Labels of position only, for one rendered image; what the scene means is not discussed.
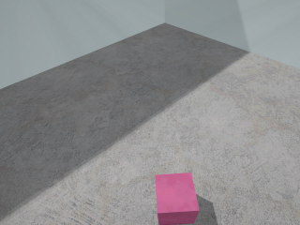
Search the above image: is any carton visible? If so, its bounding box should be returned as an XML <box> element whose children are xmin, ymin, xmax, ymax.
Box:
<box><xmin>155</xmin><ymin>172</ymin><xmax>200</xmax><ymax>225</ymax></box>

